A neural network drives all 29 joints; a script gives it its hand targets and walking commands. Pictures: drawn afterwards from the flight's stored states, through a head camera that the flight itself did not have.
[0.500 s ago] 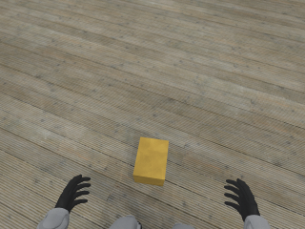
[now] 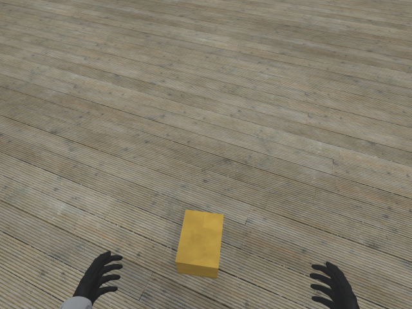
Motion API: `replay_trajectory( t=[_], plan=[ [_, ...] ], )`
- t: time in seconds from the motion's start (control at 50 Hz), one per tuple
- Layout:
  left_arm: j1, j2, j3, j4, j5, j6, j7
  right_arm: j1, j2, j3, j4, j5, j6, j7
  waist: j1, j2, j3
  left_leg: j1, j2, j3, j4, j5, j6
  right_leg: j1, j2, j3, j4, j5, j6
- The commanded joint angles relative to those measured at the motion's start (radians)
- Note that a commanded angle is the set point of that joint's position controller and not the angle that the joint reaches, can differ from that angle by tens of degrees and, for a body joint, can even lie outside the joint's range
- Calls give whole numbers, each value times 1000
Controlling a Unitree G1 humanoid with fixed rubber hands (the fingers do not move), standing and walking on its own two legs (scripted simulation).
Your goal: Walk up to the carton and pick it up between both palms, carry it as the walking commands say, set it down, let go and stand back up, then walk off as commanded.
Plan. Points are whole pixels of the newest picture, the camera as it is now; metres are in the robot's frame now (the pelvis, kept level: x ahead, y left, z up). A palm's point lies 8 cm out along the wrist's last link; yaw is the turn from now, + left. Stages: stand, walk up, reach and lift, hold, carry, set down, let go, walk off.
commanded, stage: stand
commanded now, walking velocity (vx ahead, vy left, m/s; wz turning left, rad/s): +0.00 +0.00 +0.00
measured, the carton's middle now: (201, 243) +0.48 +0.05 -0.68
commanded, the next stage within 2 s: walk off in 1.80 s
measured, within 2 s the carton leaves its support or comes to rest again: neither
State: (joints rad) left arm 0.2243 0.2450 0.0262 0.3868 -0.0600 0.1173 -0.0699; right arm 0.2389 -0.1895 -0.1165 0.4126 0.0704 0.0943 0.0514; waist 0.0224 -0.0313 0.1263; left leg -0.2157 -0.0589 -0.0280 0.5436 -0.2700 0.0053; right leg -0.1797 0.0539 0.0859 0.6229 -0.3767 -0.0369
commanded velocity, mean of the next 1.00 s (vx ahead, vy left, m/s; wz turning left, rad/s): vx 0.00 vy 0.00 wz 0.00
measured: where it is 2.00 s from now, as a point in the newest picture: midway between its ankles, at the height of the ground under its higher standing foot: outside the picture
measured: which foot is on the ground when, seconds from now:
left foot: down 0.00-1.00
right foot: down 0.00-1.00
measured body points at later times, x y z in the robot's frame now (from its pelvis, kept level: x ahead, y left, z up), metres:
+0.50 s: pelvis +0.00 +0.01 +0.00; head -0.04 +0.02 +0.45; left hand +0.13 +0.29 -0.09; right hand +0.15 -0.26 -0.07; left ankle +0.02 +0.12 -0.73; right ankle -0.03 -0.09 -0.73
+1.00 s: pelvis -0.02 +0.02 +0.00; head -0.06 +0.02 +0.45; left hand +0.11 +0.31 -0.09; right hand +0.13 -0.26 -0.08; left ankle +0.02 +0.12 -0.73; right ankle -0.03 -0.09 -0.73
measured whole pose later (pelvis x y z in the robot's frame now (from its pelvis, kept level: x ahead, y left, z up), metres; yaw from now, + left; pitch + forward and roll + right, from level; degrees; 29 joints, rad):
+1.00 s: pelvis -0.02 +0.02 +0.00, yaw +0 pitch -5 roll +1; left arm 0.22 0.30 0.07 0.77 -0.04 -0.02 0.00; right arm 0.23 -0.27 -0.12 0.70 0.05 -0.03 0.00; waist 0.02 -0.01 -0.04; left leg -0.24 -0.06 -0.03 0.59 -0.27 0.03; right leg -0.18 0.05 0.09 0.62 -0.36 -0.03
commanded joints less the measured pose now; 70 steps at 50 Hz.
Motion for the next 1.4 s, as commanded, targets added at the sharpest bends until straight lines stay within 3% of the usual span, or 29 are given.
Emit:
replay_trajectory(
  t=[0.0,0.04,0.06,0.08,0.14,0.18,0.28,0.32,0.34,0.36,0.44,0.48,0.52,0.56,0.66,0.74,0.76,0.8,0.86,0.94,1.0,1.04,1.08,1.16,1.2,1.26,1.3,1.36,1.38],
  plan=[
    [13,232,79,42,116,-60,69,-103,-210,-6,21,-122,-60,-31,7,-31,-392,70,57,-40,-17,216,5,11,-91,46,-145,364,51],
    [7,210,66,75,127,-92,76,-96,-193,2,80,-128,-82,-36,5,8,-253,-12,41,-31,-14,76,6,-43,-148,134,-217,269,60],
    [-2,235,73,82,117,-105,77,-92,-201,1,81,-125,-83,-47,-5,-77,-271,26,69,-60,-6,99,15,-76,-136,134,-222,170,31],
    [-25,205,68,87,125,-111,73,-109,-237,-5,80,-139,-96,-46,-4,22,-218,18,59,-55,0,66,18,-126,-147,168,-252,102,24],
    [-22,209,71,139,131,-137,74,-88,-243,-4,118,-133,-101,-48,-17,-89,-177,-15,80,-86,-8,49,36,-142,-165,221,-281,36,-4],
    [-23,263,92,164,127,-147,85,-64,-224,-7,135,-119,-106,-46,-17,-32,-170,-5,85,-85,-38,106,26,-109,-170,183,-258,239,66],
    [-35,221,85,182,121,-161,90,-88,-271,-19,172,-126,-133,-60,0,86,-184,-38,84,-99,-31,130,34,-65,-148,180,-240,267,29],
    [26,243,85,223,121,-156,93,-102,-230,-6,158,-117,-120,-48,28,-24,-183,-20,81,-100,-24,105,27,-64,-144,153,-246,278,57],
    [-2,243,94,221,122,-158,87,-62,-254,-10,175,-114,-121,-56,-6,50,-175,-1,88,-93,-44,83,34,-96,-147,182,-245,204,18],
    [-41,251,97,208,131,-160,89,-63,-224,-1,180,-109,-122,-55,-14,2,-193,2,72,-92,-38,82,21,-88,-140,153,-257,204,70],
    [-71,218,84,206,137,-170,78,-99,-251,-10,184,-108,-137,-65,-20,-4,-185,21,89,-110,-49,91,28,-123,-129,143,-244,113,5],
    [-16,207,84,248,133,-165,88,-81,-278,-23,173,-131,-138,-63,-13,104,-180,19,108,-124,-62,75,46,-105,-127,159,-238,92,-9],
    [-24,271,102,247,133,-169,89,-61,-269,-21,196,-123,-135,-68,-6,3,-212,22,102,-116,-69,126,41,-68,-106,116,-230,150,2],
    [-31,235,87,255,117,-173,80,-90,-268,-19,180,-122,-154,-62,-16,108,-185,6,105,-126,-44,152,60,-79,-125,140,-227,239,4],
    [-36,224,73,283,127,-171,92,-137,-235,-3,196,-116,-140,-59,10,90,-145,-3,105,-129,-63,157,47,-91,-128,134,-206,271,6],
    [-64,215,69,269,114,-170,79,-62,-293,-30,211,-109,-141,-70,-29,-9,-187,13,92,-110,-38,109,46,-67,-139,165,-228,276,5],
    [-17,245,78,275,117,-172,83,-64,-282,-23,205,-110,-139,-67,2,-39,-167,0,97,-109,-30,146,34,-68,-150,161,-229,350,23],
    [-17,267,90,297,111,-170,95,-100,-253,-12,204,-114,-140,-61,2,22,-138,-15,90,-102,-36,137,54,-82,-163,170,-239,361,32],
    [-45,246,78,293,126,-179,81,-56,-278,-23,227,-109,-144,-68,-27,19,-93,8,106,-133,-71,108,52,-151,-146,179,-254,141,2],
    [-26,236,73,317,121,-170,83,-80,-295,-29,225,-105,-140,-68,-12,-16,-138,-23,113,-140,-65,141,49,-57,-136,129,-237,243,12],
    [-21,264,92,310,120,-168,88,-106,-291,-30,225,-114,-150,-65,6,88,-108,-26,109,-143,-80,85,49,-91,-143,138,-237,203,1],
    [-113,284,92,309,127,-183,89,-81,-257,-9,225,-112,-153,-61,-50,51,-51,-26,105,-125,-92,24,56,-174,-164,209,-279,83,-25],
    [-55,265,83,322,127,-188,83,-51,-256,-18,257,-102,-147,-49,-12,-15,-31,-38,104,-141,-107,-17,64,-202,-153,191,-309,-52,-14],
    [-39,321,97,351,128,-184,89,-118,-284,-24,243,-116,-150,-59,1,3,-48,-61,90,-99,-59,132,45,-111,-161,185,-264,224,0],
    [-53,267,86,356,122,-181,83,-97,-275,-14,255,-111,-162,-62,-1,-25,-111,-1,114,-139,-70,79,62,-95,-155,182,-277,141,-21],
    [-45,274,94,370,118,-176,77,-98,-289,-20,267,-114,-156,-62,0,149,-55,-19,122,-160,-130,49,66,-120,-126,157,-246,116,-14],
    [-56,282,91,364,117,-181,81,-114,-286,-16,278,-113,-154,-65,-4,70,-54,-47,128,-164,-123,92,73,-83,-133,147,-256,161,-21],
    [-82,238,78,358,114,-182,77,-143,-302,-10,273,-113,-170,-67,5,92,-145,-1,153,-189,-116,71,78,-74,-117,135,-231,164,-23],
    [-107,284,93,367,118,-186,73,-117,-303,-8,273,-109,-161,-68,-10,14,-123,-9,131,-162,-120,86,74,-83,-117,119,-217,177,-21]
  ],
)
